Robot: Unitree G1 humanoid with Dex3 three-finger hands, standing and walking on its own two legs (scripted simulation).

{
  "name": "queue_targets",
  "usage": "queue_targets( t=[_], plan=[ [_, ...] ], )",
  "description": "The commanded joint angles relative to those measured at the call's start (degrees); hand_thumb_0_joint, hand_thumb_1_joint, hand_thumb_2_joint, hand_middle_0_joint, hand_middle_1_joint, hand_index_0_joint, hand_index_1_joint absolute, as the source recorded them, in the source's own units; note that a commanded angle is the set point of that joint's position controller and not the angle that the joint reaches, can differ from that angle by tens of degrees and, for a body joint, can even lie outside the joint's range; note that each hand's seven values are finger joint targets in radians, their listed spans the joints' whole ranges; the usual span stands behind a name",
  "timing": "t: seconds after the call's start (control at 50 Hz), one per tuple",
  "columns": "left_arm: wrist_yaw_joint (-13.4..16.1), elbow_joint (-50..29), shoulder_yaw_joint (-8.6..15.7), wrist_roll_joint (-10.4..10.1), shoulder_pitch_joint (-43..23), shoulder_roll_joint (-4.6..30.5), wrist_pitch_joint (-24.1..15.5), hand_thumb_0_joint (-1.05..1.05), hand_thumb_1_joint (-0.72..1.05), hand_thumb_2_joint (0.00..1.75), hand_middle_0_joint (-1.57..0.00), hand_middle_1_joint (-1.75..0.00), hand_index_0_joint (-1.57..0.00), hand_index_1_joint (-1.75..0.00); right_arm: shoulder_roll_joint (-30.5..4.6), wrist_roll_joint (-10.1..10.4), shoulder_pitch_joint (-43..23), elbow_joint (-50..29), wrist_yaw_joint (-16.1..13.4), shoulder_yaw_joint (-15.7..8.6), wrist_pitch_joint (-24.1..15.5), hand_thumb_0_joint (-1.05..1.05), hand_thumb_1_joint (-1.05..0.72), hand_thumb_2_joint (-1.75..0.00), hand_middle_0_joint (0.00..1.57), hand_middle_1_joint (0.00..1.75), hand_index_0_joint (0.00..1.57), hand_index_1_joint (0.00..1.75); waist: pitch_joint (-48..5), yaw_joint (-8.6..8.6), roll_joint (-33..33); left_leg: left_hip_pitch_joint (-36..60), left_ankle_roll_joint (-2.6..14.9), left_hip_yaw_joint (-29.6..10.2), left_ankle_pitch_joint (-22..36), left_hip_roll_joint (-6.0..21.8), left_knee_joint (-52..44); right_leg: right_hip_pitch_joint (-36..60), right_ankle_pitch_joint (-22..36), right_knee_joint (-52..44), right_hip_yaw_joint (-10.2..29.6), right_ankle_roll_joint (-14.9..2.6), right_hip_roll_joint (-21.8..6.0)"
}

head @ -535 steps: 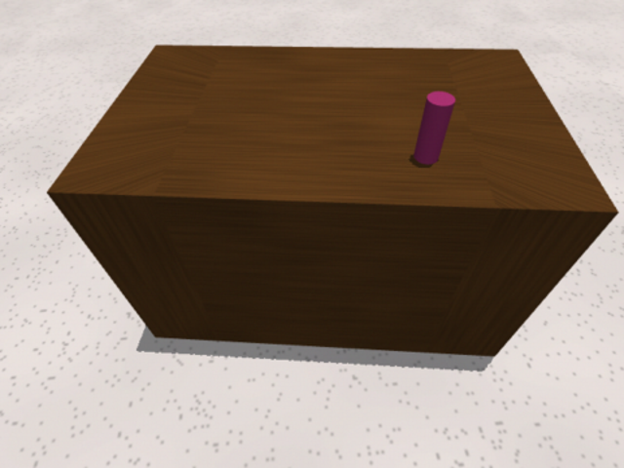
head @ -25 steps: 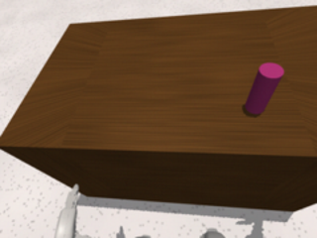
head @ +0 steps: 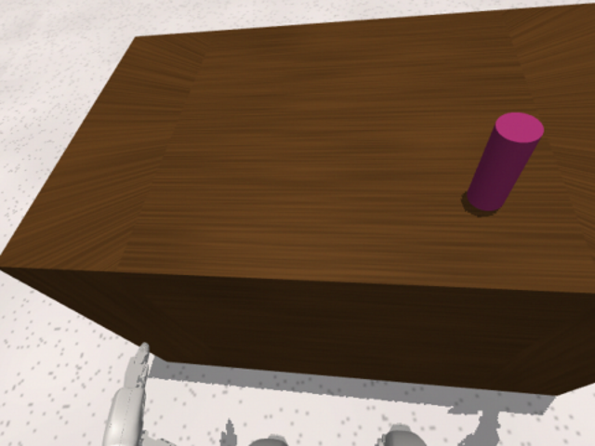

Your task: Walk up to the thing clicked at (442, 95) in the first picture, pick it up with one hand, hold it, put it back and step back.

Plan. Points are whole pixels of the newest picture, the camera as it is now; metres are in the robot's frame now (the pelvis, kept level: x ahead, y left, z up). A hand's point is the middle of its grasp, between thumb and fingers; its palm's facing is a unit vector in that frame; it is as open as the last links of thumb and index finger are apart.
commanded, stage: go down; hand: right
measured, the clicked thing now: (500, 166) +0.49 -0.23 +0.04
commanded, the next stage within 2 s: approach in 0.28 s
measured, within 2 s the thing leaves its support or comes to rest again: neither
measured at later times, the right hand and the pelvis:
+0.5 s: hand out of the picture +0.39 -0.41 +0.15, palm faces +0.26 +0.96 +0.01, open 17.1 cm; pelvis +0.01 +0.00 +0.00, yaw +0 degrees
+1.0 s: hand (543, 180) +0.47 -0.28 +0.03, palm faces +0.16 +0.98 +0.07, open 17.1 cm; pelvis -0.01 +0.00 -0.03, yaw +2 degrees
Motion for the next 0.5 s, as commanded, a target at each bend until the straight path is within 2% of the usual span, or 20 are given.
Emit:
queue_targets(
  t=[0.0,0.04,0.08,0.1,0.12,0.14,0.16,0.18,0.24,0.26,0.28,0.32,0.34,0.36,0.38,0.4,0.42,0.44,0.46,0.48],
  plan=[
    [1.08,-6.73,6.05,0.03,0.89,10.98,-2.95,0.00,-0.56,0.06,-0.05,-0.05,-0.04,-0.05,-22.57,2.51,-17.06,-13.68,0.27,-1.86,-3.33,0.00,0.46,-0.05,0.07,0.04,0.06,0.04,-20.35,-1.30,-15.41,0.81,3.66,2.29,13.76,-1.70,-4.59,23.42,17.52,-6.56,-0.64,-0.80,1.18],
    [1.20,-8.88,5.96,-0.11,-2.55,11.11,-3.27,0.00,-0.56,0.06,-0.05,-0.05,-0.04,-0.05,-22.90,2.58,-19.46,-16.93,0.19,-1.92,-3.45,0.00,0.44,-0.04,0.07,0.04,0.06,0.04,-22.31,-1.70,-16.26,2.09,3.67,2.05,14.89,-1.46,-4.57,24.42,18.33,-6.50,-0.85,-0.96,1.34],
    [1.05,-5.56,4.12,-0.20,-0.90,9.14,-2.90,0.00,-0.56,0.06,-0.05,-0.05,-0.04,-0.05,-22.83,2.71,-19.43,-16.21,0.06,-1.93,-3.19,0.00,0.46,-0.04,0.07,0.04,0.06,0.04,-19.89,-2.13,-16.58,1.55,3.70,2.06,14.11,-1.51,-4.74,23.16,17.30,-6.72,-0.89,-0.90,1.37],
    [1.08,-6.34,4.70,-0.33,-1.49,9.34,-3.03,0.00,-0.56,0.06,-0.05,-0.05,-0.04,-0.05,-21.26,2.52,-17.11,-13.45,-0.10,-1.22,-2.72,0.00,0.44,-0.05,0.07,0.04,0.06,0.04,-18.76,-1.51,-15.12,1.52,3.60,1.97,14.08,-1.47,-4.97,22.21,16.41,-6.77,-0.93,-1.19,1.45],
    [1.19,-3.42,5.64,-0.07,0.85,10.06,-2.87,0.00,-0.56,0.06,-0.05,-0.05,-0.04,-0.05,-21.57,2.52,-16.66,-12.62,-0.16,-1.51,-2.53,0.00,0.44,-0.05,0.07,0.04,0.06,0.04,-18.27,-1.33,-14.41,1.77,3.52,2.08,15.04,-1.44,-4.88,21.88,17.26,-6.55,-0.93,-1.15,1.40],
    [1.28,-7.31,5.94,-0.08,-2.58,11.07,-3.22,0.00,-0.56,0.06,-0.05,-0.05,-0.04,-0.05,-21.92,2.80,-18.54,-14.68,-0.31,-1.74,-2.90,0.00,0.45,-0.04,0.07,0.04,0.06,0.04,-19.74,-1.26,-13.82,2.28,3.51,2.12,15.38,-1.46,-4.96,22.43,17.76,-6.58,-0.81,-1.17,1.34],
    [1.37,-8.48,6.01,-0.04,-4.03,11.56,-3.29,0.00,-0.56,0.06,-0.05,-0.05,-0.04,-0.05,-22.87,2.26,-18.48,-14.85,-0.49,-2.00,-2.81,0.00,0.44,-0.05,0.07,0.04,0.06,0.04,-21.36,-1.73,-13.74,2.97,3.60,2.19,15.96,-1.47,-4.58,22.71,18.86,-6.56,-0.66,-1.12,1.29],
    [1.30,-5.58,5.71,0.08,-0.60,10.83,-2.86,0.00,-0.57,0.06,-0.05,-0.04,-0.04,-0.05,-22.91,2.01,-18.08,-14.29,-0.33,-1.68,-2.70,0.00,0.45,-0.05,0.07,0.04,0.06,0.04,-19.75,-1.67,-14.76,1.89,3.67,2.40,15.35,-1.63,-4.50,23.10,19.44,-6.64,-0.66,-0.79,1.14],
    [0.83,-5.47,4.81,-0.27,0.24,9.43,-2.53,0.00,-0.56,0.06,-0.05,-0.05,-0.04,-0.05,-20.82,2.72,-15.14,-14.70,0.10,-1.35,-2.91,0.00,0.44,-0.05,0.07,0.04,0.06,0.04,-19.64,-2.48,-15.87,1.42,3.67,2.69,15.22,-1.92,-4.58,25.08,22.99,-6.64,-0.42,-0.35,0.93],
    [0.70,-4.70,5.19,-0.06,1.06,9.56,-2.44,0.00,-0.56,0.06,-0.05,-0.05,-0.04,-0.05,-21.94,2.55,-14.43,-13.45,0.08,-2.24,-2.75,0.00,0.43,-0.05,0.07,0.04,0.06,0.04,-20.65,-2.27,-15.64,2.19,3.59,2.50,17.03,-1.69,-4.44,25.27,24.89,-5.97,-0.56,-0.45,1.05],
    [0.72,-5.97,5.06,-0.20,-0.48,10.01,-2.51,0.00,-0.55,0.06,-0.05,-0.05,-0.04,-0.05,-22.16,3.30,-15.69,-15.44,0.15,-2.50,-2.94,0.00,0.44,-0.04,0.07,0.04,0.06,0.04,-19.79,-2.43,-14.80,1.98,3.54,2.56,16.45,-1.77,-4.66,24.42,23.47,-6.09,-0.52,-0.66,1.06],
    [0.84,-5.57,5.74,-0.03,-1.10,10.32,-2.72,0.00,-0.56,0.06,-0.05,-0.05,-0.04,-0.05,-22.59,2.78,-16.39,-14.45,0.14,-2.66,-2.95,0.00,0.45,-0.05,0.07,0.04,0.06,0.04,-19.56,-1.46,-13.44,2.85,3.37,1.97,17.18,-1.35,-4.68,22.25,20.25,-5.87,-0.92,-1.22,1.43],
    [0.70,-6.16,4.34,-0.14,-1.83,9.20,-2.79,0.00,-0.56,0.06,-0.05,-0.05,-0.04,-0.05,-21.77,2.99,-15.66,-14.18,0.21,-2.41,-3.11,0.00,0.45,-0.05,0.07,0.04,0.06,0.04,-18.73,-2.07,-13.17,3.75,3.35,1.85,16.73,-1.27,-4.65,20.87,18.42,-6.08,-1.14,-1.39,1.63],
    [0.83,-6.46,4.55,-0.23,-2.13,9.46,-2.93,0.00,-0.58,0.06,-0.04,-0.03,-0.03,-0.05,-21.28,3.13,-15.74,-14.24,0.32,-2.22,-3.29,0.00,0.53,-0.04,0.05,0.05,0.05,0.05,-18.77,-1.98,-13.28,2.74,3.44,2.07,15.40,-1.43,-4.47,21.04,17.71,-6.47,-0.92,-1.17,1.47],
    [0.91,-7.81,4.25,-0.19,-3.06,9.32,-3.08,0.00,-0.57,0.05,-0.05,-0.04,-0.04,-0.05,-21.50,3.12,-15.87,-15.81,0.45,-2.19,-3.53,0.00,0.45,-0.04,0.06,0.04,0.06,0.04,-20.77,-2.33,-14.77,2.82,3.56,2.32,15.54,-1.53,-4.29,23.20,19.75,-6.47,-0.65,-0.73,1.10],
    [0.97,-7.10,4.77,-0.11,-1.81,9.66,-2.95,0.00,-0.57,0.05,-0.05,-0.05,-0.04,-0.05,-21.53,3.15,-16.62,-15.93,0.48,-1.97,-3.63,0.00,0.43,-0.04,0.06,0.03,0.06,0.03,-20.34,-1.78,-15.52,2.03,3.56,2.38,14.92,-1.56,-4.52,23.68,19.43,-6.51,-0.61,-0.80,1.06],
    [0.95,-3.81,4.64,-0.05,0.76,9.57,-2.48,0.00,-0.57,0.05,-0.05,-0.05,-0.04,-0.05,-19.91,3.36,-14.06,-13.28,0.47,-1.48,-3.16,0.00,0.42,-0.04,0.07,0.03,0.06,0.03,-17.76,-2.08,-14.54,0.89,3.60,2.63,13.56,-1.75,-4.55,22.73,18.64,-6.98,-0.44,-0.78,1.06],
    [0.76,-4.28,4.42,-0.02,-0.26,9.16,-2.56,0.00,-0.57,0.05,-0.05,-0.05,-0.05,-0.06,-18.04,3.57,-14.26,-12.81,0.60,-0.20,-3.26,0.00,0.43,-0.04,0.07,0.03,0.06,0.03,-16.50,-1.20,-14.24,0.19,3.53,2.42,13.13,-1.65,-4.74,21.69,17.04,-6.96,-0.50,-0.91,1.20],
    [0.87,-4.51,5.19,0.07,-0.94,9.79,-2.83,0.00,-0.57,0.05,-0.05,-0.05,-0.05,-0.06,-16.87,3.36,-14.11,-12.33,0.48,0.34,-3.23,0.00,0.42,-0.04,0.07,0.03,0.06,0.03,-17.76,-1.01,-13.38,0.43,3.53,2.21,14.05,-1.54,-4.47,22.11,17.76,-6.66,-0.61,-1.00,1.22],
    [1.02,-9.77,6.08,-0.01,-5.98,11.29,-3.53,0.00,-0.56,0.05,-0.05,-0.05,-0.05,-0.05,-16.90,3.94,-17.46,-16.53,0.38,0.54,-3.97,0.00,0.43,-0.04,0.07,0.03,0.06,0.03,-19.51,-0.78,-13.34,0.46,3.60,2.38,13.92,-1.59,-4.12,22.38,17.07,-6.59,-0.39,-1.05,0.97]
  ],
)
